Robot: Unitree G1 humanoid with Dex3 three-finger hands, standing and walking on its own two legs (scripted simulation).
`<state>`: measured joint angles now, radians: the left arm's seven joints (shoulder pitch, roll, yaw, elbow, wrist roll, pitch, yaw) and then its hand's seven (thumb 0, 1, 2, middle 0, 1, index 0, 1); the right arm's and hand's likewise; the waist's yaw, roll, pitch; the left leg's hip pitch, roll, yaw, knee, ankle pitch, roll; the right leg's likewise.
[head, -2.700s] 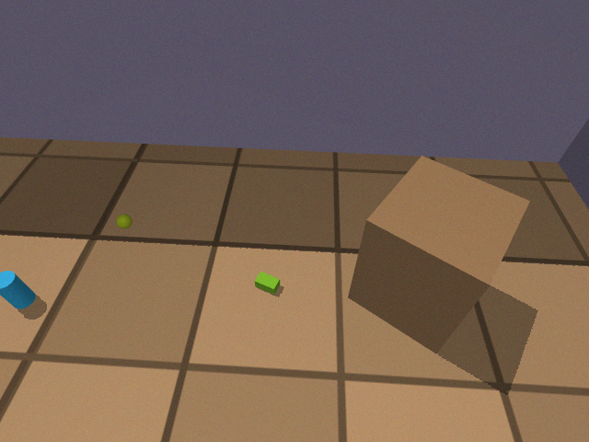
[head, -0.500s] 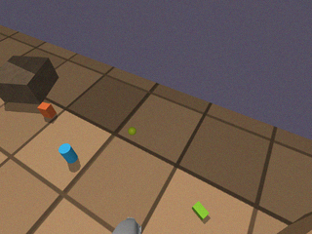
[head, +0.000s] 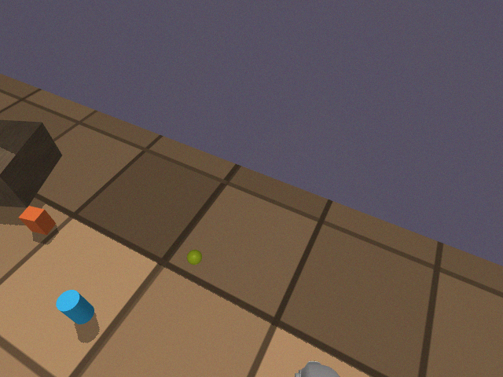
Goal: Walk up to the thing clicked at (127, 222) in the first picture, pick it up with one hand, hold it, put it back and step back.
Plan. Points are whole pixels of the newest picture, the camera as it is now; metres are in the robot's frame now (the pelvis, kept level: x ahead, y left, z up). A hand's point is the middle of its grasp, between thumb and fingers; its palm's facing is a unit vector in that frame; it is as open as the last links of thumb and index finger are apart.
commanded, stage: walk up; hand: left
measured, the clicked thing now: (194, 257) +0.71 +0.23 -0.74
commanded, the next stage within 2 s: none
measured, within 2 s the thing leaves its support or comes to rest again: neither
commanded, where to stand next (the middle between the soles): +0.32 +0.00 m, yaw +0 degrees
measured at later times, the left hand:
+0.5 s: hand (71, 359) +0.20 +0.34 -0.18, palm faces -0.06 -0.93 -0.35, open 7.4 cm
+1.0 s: hand (98, 304) +0.30 +0.31 -0.16, palm faces -0.19 -0.93 -0.31, open 7.4 cm
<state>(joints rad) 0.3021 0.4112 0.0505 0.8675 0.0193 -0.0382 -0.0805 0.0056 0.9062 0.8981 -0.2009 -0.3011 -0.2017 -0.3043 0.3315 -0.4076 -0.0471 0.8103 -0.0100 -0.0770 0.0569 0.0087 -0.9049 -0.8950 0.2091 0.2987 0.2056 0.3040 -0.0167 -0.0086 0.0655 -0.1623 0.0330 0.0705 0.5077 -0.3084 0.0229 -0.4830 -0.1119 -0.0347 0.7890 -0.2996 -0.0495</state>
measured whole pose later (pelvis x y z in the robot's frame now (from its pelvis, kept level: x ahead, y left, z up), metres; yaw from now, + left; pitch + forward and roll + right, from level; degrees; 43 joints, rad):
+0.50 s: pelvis +0.12 +0.06 -0.03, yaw -4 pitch -7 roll -1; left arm 0.28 0.46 0.08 0.90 0.02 0.01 -0.03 0.01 0.90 0.90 -0.20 -0.30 -0.20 -0.30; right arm 0.32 -0.41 -0.08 0.80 -0.02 -0.07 0.03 0.00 -0.91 -0.90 0.21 0.30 0.20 0.30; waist -0.01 -0.08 0.08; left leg -0.33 0.00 0.06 0.74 -0.30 0.05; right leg -0.41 -0.04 0.14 1.12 -0.41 -0.09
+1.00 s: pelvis +0.21 +0.06 +0.01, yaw -7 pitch -4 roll +0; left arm 0.22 0.43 0.03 0.98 0.01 0.05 -0.04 0.01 0.91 0.90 -0.20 -0.30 -0.20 -0.30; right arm 0.37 -0.31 -0.05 0.91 -0.02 -0.07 0.00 0.01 -0.90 -0.89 0.21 0.30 0.21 0.30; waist -0.03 -0.10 0.10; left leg -0.06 -0.02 0.12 0.38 -0.26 0.05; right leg -0.39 -0.01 0.09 0.67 -0.20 -0.02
